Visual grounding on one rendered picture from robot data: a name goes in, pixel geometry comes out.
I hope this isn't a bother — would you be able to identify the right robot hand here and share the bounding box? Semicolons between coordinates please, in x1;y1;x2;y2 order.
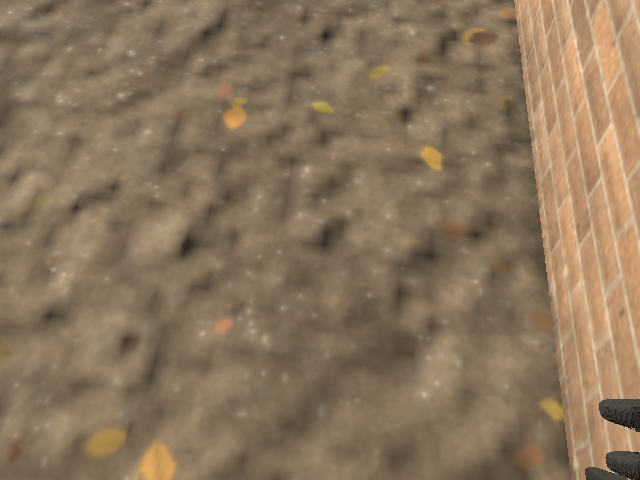
585;399;640;480

